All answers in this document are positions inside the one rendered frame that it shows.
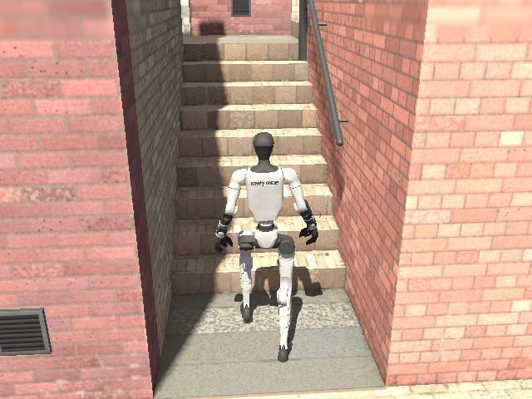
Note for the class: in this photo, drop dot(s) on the left robot foot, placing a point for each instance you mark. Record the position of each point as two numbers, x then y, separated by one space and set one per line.
246 312

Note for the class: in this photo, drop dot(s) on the left robot forearm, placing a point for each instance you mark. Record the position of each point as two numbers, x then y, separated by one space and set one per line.
224 223

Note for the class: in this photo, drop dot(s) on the right robot forearm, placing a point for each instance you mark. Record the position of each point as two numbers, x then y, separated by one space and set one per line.
308 217

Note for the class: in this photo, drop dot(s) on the robot left upper arm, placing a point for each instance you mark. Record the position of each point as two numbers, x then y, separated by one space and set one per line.
234 189

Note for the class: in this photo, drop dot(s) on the robot right upper arm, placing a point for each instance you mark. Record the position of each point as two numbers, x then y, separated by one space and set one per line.
290 175

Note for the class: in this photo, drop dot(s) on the robot right shin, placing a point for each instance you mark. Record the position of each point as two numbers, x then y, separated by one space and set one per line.
284 320

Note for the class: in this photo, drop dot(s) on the right robot hand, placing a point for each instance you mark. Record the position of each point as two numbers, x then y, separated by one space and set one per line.
306 232

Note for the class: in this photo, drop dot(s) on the left robot hand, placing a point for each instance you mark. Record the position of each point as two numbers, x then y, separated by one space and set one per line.
218 242

